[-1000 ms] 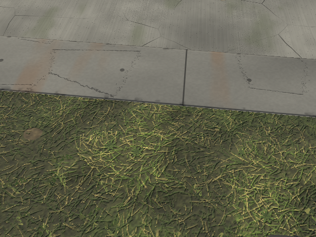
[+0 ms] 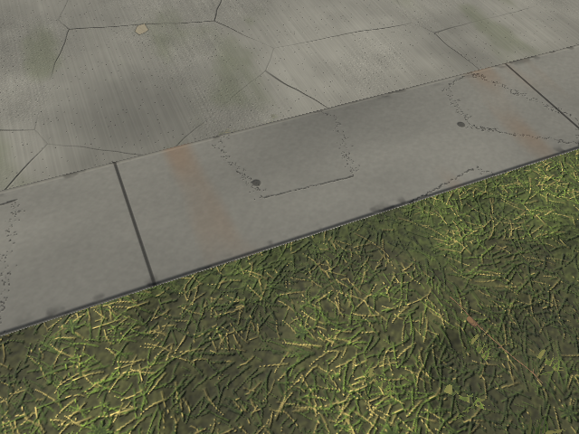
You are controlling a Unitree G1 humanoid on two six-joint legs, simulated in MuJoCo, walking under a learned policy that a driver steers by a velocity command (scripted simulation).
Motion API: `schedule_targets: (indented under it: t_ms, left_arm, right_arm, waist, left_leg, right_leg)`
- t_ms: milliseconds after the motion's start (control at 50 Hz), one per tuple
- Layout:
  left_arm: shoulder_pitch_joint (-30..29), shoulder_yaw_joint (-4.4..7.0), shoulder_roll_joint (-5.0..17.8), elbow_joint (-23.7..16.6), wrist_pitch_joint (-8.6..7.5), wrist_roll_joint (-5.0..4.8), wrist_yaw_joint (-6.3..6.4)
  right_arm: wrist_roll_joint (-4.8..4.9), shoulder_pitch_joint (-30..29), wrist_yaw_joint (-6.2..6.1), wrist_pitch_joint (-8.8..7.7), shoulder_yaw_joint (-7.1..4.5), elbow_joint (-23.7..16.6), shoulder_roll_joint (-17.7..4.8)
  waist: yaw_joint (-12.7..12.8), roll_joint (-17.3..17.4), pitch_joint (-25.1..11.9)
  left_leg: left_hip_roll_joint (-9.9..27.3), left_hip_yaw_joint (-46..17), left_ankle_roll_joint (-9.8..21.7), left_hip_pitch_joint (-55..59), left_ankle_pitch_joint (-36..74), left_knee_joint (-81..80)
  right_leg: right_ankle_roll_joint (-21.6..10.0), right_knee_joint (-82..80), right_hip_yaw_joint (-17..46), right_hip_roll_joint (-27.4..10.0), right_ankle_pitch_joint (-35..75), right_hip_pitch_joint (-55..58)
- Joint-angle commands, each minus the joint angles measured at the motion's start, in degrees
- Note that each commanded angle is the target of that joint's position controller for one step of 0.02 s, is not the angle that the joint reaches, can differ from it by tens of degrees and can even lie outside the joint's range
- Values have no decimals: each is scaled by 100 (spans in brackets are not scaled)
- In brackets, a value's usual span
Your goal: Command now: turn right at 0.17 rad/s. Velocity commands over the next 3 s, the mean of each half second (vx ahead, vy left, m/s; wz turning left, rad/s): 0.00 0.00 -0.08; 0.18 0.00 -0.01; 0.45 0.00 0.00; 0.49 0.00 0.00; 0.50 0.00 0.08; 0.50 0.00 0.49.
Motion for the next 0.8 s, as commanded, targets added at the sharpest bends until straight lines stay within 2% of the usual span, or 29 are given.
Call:
schedule_targets:
  t_ms: [20,40,60,100,140,160,180,200,220,240,260,280,300,320,340,400,500,640,660,680,700,740,760,780,800]
  left_arm:
    - [-5,312,992,-383,-115,-48,10]
    - [142,315,864,-230,-70,-46,32]
    - [201,296,756,-183,-23,-16,44]
    - [284,181,379,-83,2,-42,22]
    - [22,66,130,-85,-34,-68,1]
    - [-31,72,166,-63,-38,-101,0]
    - [66,94,231,10,-34,-129,-2]
    - [194,110,287,103,-29,-125,-9]
    - [206,139,440,143,-14,-90,-8]
    - [255,179,708,126,4,-43,24]
    - [294,243,1024,160,37,-37,47]
    - [259,198,750,259,29,-23,-28]
    - [194,149,529,260,-3,5,-87]
    - [172,116,470,318,-42,49,-100]
    - [143,104,495,345,-89,50,-109]
    - [221,75,489,513,-190,23,-86]
    - [270,22,467,728,-229,11,-47]
    - [332,-33,410,1026,-242,-2,-35]
    - [439,-32,407,1113,-229,-12,-27]
    - [499,10,516,1155,-201,-53,-15]
    - [556,51,646,1167,-186,-84,-10]
    - [843,110,849,1215,-247,-127,-21]
    - [896,146,937,1250,-305,-151,-25]
    - [810,146,900,1233,-361,-165,-26]
    - [600,128,821,1177,-400,-180,-37]
  right_arm:
    - [-67,-422,-35,-164,-153,-488,-920]
    - [30,-485,-55,-177,-162,-489,-956]
    - [125,-515,-67,-186,-134,-475,-862]
    - [166,-450,-70,-132,-75,-365,-668]
    - [148,-275,-65,-59,-69,-255,-646]
    - [147,-147,-62,-30,-77,-198,-709]
    - [181,-141,-57,-7,-80,-171,-760]
    - [232,-109,-44,-1,-72,-136,-765]
    - [251,44,-30,-30,-61,-85,-745]
    - [176,116,10,-98,-20,-84,-669]
    - [81,315,87,-183,-28,-64,-668]
    - [95,193,92,-202,13,-14,-499]
    - [109,-145,80,-177,2,-17,-603]
    - [126,-268,49,-132,4,-21,-556]
    - [138,-285,11,-69,5,4,-539]
    - [124,-189,-50,19,-2,103,-542]
    - [134,-178,-78,52,-8,302,-530]
    - [144,-84,-107,53,-2,561,-525]
    - [153,24,-113,59,7,637,-483]
    - [195,44,-122,63,-2,668,-490]
    - [225,0,-128,49,-5,639,-481]
    - [265,-186,-103,-77,20,494,-360]
    - [298,-188,-65,-164,35,453,-284]
    - [329,-109,-21,-247,23,458,-304]
    - [354,58,27,-323,20,502,-288]
  waist:
    - [123,1297,-253]
    - [180,1080,-270]
    - [181,1044,-225]
    - [209,1009,-260]
    - [6,1194,-355]
    - [-59,1262,-399]
    - [5,1258,-416]
    - [87,1209,-382]
    - [46,1096,-387]
    - [-23,717,-550]
    - [-259,43,-633]
    - [-166,-298,-691]
    - [-20,-107,-447]
    - [-19,-66,-338]
    - [-31,-118,-181]
    - [-76,-164,-53]
    - [-51,-6,74]
    - [-19,142,73]
    - [-7,98,-44]
    - [42,6,37]
    - [99,-171,219]
    - [236,-714,562]
    - [236,-952,702]
    - [159,-969,798]
    - [13,-945,818]
  left_leg:
    - [1920,-2063,1470,295,1795,-1533]
    - [1687,-1740,1301,456,1879,-1426]
    - [1625,-1592,1217,617,2142,-1326]
    - [1268,-1049,1066,728,2592,-1176]
    - [1065,-776,981,876,2847,-1005]
    - [1075,-801,1006,955,2955,-936]
    - [1053,-805,989,980,2953,-845]
    - [997,-786,898,925,2821,-792]
    - [964,-833,719,785,2520,-807]
    - [863,-746,459,447,2050,-738]
    - [486,-393,246,154,1414,-624]
    - [257,-53,19,502,867,-670]
    - [213,21,-101,583,762,-543]
    - [218,40,-108,614,816,-499]
    - [226,18,-82,607,898,-480]
    - [233,15,-53,680,879,-483]
    - [216,24,-114,663,803,-537]
    - [207,38,-148,651,794,-594]
    - [113,151,-135,658,263,-543]
    - [-50,326,-89,456,-539,-322]
    - [-154,437,-31,132,-1204,-69]
    - [-207,551,54,-548,-1317,720]
    - [-84,423,143,-632,-1060,1129]
    - [64,269,269,-658,-1002,1263]
    - [139,227,397,-501,-1044,1069]
  right_leg:
    - [186,1721,73,-147,-1099,-316]
    - [284,2002,64,-192,-970,-386]
    - [374,2120,123,-289,-798,-490]
    - [505,1557,-162,-413,-622,-187]
    - [545,496,-487,-503,-498,329]
    - [546,44,-587,-475,-350,555]
    - [506,-594,-679,-446,103,842]
    - [415,-1401,-736,-423,839,1205]
    - [295,-1717,-570,-517,1357,1587]
    - [145,-1511,-184,-901,2366,2141]
    - [-101,-1020,10,-1186,3141,2382]
    - [-243,-1012,-59,-1090,2191,1875]
    - [-218,-1150,-55,-974,1704,1564]
    - [-160,-1238,-59,-959,1521,1366]
    - [-108,-1260,-100,-908,1512,1225]
    - [-48,-1278,-127,-868,1359,1054]
    - [-43,-1307,-139,-822,1115,999]
    - [-53,-1309,-216,-750,1036,1064]
    - [-86,-1368,-249,-701,407,1121]
    - [-195,-1443,-195,-679,-677,1079]
    - [-358,-1635,64,-822,-1742,943]
    - [-806,-2318,1166,-1546,-2995,921]
    - [-1046,-2555,1756,-1932,-3095,811]
    - [-1156,-2626,1979,-2107,-2921,699]
    - [-1120,-2543,1868,-2101,-2603,631]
